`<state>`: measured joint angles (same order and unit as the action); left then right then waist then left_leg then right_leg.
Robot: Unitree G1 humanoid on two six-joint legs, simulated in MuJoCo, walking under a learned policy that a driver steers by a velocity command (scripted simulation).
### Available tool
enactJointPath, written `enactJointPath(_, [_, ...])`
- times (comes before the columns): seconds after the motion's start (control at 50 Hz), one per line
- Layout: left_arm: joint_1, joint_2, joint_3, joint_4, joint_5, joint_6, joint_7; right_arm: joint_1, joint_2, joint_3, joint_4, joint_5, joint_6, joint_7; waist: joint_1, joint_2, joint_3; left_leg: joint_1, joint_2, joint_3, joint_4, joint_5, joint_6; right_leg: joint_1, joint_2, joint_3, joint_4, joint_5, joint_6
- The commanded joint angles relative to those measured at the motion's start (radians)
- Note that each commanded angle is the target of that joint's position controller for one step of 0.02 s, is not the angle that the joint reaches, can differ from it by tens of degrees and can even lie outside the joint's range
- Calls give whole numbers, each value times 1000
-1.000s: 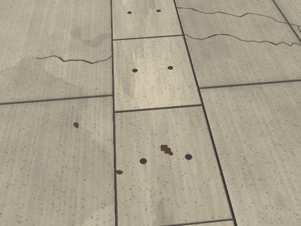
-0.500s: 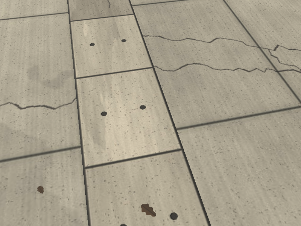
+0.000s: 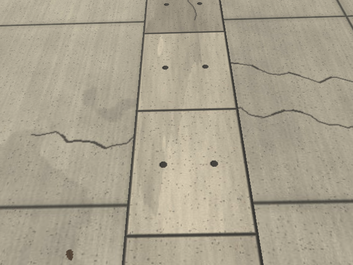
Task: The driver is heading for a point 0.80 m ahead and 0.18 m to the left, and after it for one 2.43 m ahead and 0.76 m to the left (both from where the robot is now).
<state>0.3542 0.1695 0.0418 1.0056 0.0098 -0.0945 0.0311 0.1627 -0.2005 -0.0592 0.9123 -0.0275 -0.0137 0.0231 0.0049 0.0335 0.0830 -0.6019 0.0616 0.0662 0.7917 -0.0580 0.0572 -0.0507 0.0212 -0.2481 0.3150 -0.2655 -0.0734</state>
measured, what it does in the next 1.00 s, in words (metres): walks ahead, turning left: left foot, then right foot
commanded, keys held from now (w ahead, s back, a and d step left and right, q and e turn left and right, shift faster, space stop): q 0.40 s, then w+q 0.14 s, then w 0.46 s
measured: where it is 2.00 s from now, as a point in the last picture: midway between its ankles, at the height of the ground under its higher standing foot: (126, 202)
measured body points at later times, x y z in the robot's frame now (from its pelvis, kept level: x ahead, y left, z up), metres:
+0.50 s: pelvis +0.08 +0.01 +0.00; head +0.11 +0.03 +0.44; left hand +0.14 +0.29 -0.14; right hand +0.23 -0.24 -0.12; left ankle +0.14 +0.07 -0.74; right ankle +0.14 -0.16 -0.69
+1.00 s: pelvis +0.19 +0.03 +0.00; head +0.22 +0.02 +0.45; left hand +0.04 +0.24 -0.13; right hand +0.46 -0.11 -0.12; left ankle +0.24 +0.20 -0.71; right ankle +0.13 -0.12 -0.74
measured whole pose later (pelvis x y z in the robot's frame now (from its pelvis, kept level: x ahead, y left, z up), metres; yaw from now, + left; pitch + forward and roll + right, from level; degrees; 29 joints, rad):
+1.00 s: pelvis +0.19 +0.03 +0.00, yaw +24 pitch +3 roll +0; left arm 0.48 0.21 0.05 0.93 0.02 -0.08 -0.01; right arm 0.11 -0.25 -0.05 0.77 -0.04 -0.01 0.06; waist 0.08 0.04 -0.01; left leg -0.56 0.04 0.02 0.69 -0.16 0.00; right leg 0.04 0.00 -0.02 0.21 -0.29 -0.02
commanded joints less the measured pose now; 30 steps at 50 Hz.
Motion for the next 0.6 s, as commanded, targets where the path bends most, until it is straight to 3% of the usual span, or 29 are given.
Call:
enactJointPath(0.02, [20,142,26,-45,-2,2,17,15,-9,8,-54,-7,-3,5,-8,-138,-58,130,-44,66,-103,20,13,-9,-255,19,31,845,-54])
enactJointPath(0.08, [2,165,40,-56,-1,22,28,76,-50,-7,-55,-17,-8,2,-34,-151,-93,205,-85,76,-155,-114,61,38,-289,22,200,947,-56])
enactJointPath(0.1, [-5,172,45,-63,-1,31,27,122,-64,-15,-47,-18,-15,-1,-51,-133,-121,253,-104,74,-204,-126,81,42,-288,20,317,921,-48])
enactJointPath(0.12, [-17,185,50,-71,-3,41,23,196,-83,-24,-32,-23,-29,-8,-99,-79,-163,361,-106,48,-322,-3,108,1,-265,4,504,801,-13])
enactJointPath(0.14, [9,181,51,-104,-6,43,16,240,-190,-52,-42,-25,-42,-19,-112,64,-238,540,80,-185,-335,456,168,-176,-189,-6,786,375,40])
enactJointPath(0.16, [68,110,41,-150,-11,59,9,205,-281,-79,-62,7,-20,-26,-37,211,-321,708,335,-563,-327,921,382,-452,29,81,1094,-406,91])
enactJointPath(0.18, [47,116,33,-148,10,73,6,210,-275,-81,-80,40,-2,-25,-65,70,-365,656,341,-563,-391,717,423,-489,-22,247,1117,-382,97])
enactJointPath(0.2, [-24,114,34,-162,8,78,5,144,-211,-67,-91,34,9,-33,-57,9,-239,541,300,-497,-432,468,392,-531,-49,260,1104,-316,100])
enactJointPath(0.22, [-71,118,37,-168,7,78,7,89,-156,-49,-94,26,19,-39,-30,-37,-119,416,228,-428,-480,316,323,-536,-74,266,1005,-241,99])
enactJointPath(0.24, [-91,135,42,-183,19,84,10,69,-130,-40,-96,26,23,-45,-11,-19,-88,368,169,-382,-497,245,269,-519,-89,274,923,-187,99])
enactJointPath(0.28, [-53,124,41,-174,33,109,8,54,-129,-38,-108,15,19,-42,8,2,-121,335,111,-333,-499,242,229,-460,-67,264,876,-131,101])
enactJointPath(0.34, [-64,111,36,-191,21,125,4,68,-178,-52,-118,11,9,-31,9,10,-167,359,87,-344,-499,195,206,-462,-57,276,800,-111,112])
enactJointPath(0.4, [-132,132,39,-226,19,137,7,82,-192,-56,-129,11,22,-32,-18,59,-162,377,71,-401,-531,-60,181,-495,-53,292,713,-103,125])
enactJointPath(0.46, [-172,153,40,-256,25,132,-6,98,-207,-63,-140,9,33,-28,-35,101,-160,381,65,-506,-611,-472,184,-496,-43,288,628,-118,135])
enactJointPath(0.54, [-182,152,34,-275,20,106,-15,108,-225,-72,-150,2,33,-21,-37,90,-145,367,64,-565,-624,-555,180,-419,-12,282,504,-165,112])
enactJointPath(0.6, [-71,145,27,-251,6,86,-15,54,-205,-68,-166,2,32,-14,18,105,-138,242,30,-522,-613,-560,155,-197,25,243,317,-213,56])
